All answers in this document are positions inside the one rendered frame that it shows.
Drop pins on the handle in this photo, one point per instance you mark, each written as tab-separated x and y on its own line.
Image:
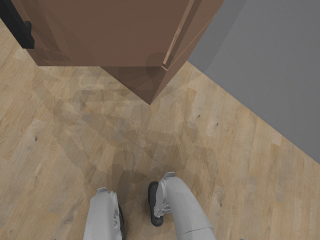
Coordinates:
19	29

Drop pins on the right robot shin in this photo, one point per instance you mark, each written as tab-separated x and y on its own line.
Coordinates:
160	209

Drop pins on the cupboard door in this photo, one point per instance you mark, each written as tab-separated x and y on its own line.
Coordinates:
101	33

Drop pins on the left robot thigh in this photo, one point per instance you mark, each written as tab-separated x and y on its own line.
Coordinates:
100	219

